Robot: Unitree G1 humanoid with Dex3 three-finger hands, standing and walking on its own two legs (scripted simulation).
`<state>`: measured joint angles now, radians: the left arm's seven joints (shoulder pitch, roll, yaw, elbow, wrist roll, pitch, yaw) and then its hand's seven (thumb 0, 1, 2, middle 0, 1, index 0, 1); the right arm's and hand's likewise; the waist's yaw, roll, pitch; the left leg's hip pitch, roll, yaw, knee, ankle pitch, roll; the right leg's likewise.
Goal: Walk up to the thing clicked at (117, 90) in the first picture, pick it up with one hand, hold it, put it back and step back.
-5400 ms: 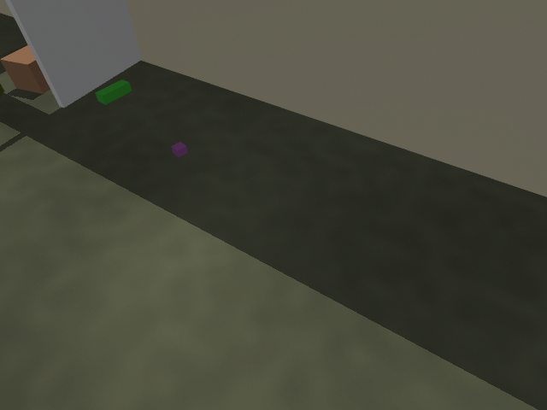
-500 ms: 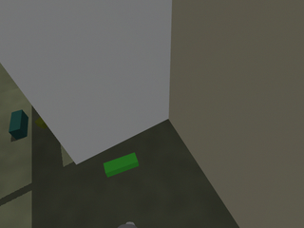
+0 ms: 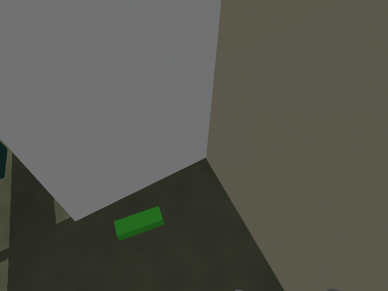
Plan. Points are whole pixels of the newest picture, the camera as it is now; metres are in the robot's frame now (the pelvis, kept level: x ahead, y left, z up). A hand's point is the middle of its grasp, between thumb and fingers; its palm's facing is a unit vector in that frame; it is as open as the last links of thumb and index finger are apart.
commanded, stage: walk up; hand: left
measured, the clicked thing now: (139, 222) +0.56 +0.28 -0.72
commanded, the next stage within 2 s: none
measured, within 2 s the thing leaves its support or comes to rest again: neither
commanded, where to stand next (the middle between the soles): +0.13 +0.01 m, yaw -2 degrees
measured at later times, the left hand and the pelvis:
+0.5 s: hand out of the picture +0.10 +0.26 -0.14, palm faces -0.01 -0.94 -0.34, open 7.3 cm; pelvis +0.01 +0.01 +0.02, yaw +0 degrees
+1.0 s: hand out of the picture +0.09 +0.26 -0.13, palm faces +0.04 -0.94 -0.35, open 7.3 cm; pelvis +0.02 +0.00 +0.03, yaw +2 degrees
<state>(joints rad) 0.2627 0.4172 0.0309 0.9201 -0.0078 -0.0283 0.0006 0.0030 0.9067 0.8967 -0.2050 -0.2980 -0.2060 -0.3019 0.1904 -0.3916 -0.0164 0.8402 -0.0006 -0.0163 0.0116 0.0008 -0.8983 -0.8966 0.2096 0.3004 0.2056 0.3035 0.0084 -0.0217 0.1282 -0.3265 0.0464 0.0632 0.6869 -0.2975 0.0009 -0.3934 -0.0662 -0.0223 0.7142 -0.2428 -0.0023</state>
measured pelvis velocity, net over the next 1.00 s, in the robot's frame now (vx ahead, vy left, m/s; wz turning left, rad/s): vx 0.02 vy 0.00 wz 0.03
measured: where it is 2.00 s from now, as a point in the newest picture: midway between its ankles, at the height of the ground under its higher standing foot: outside the picture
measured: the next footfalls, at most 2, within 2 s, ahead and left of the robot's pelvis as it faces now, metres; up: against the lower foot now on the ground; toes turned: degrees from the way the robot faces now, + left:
right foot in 0.02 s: +0.12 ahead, -0.14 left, +0.00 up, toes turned -3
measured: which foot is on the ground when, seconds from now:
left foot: down 0.00-1.00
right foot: up 0.00-0.00, down 0.02-1.00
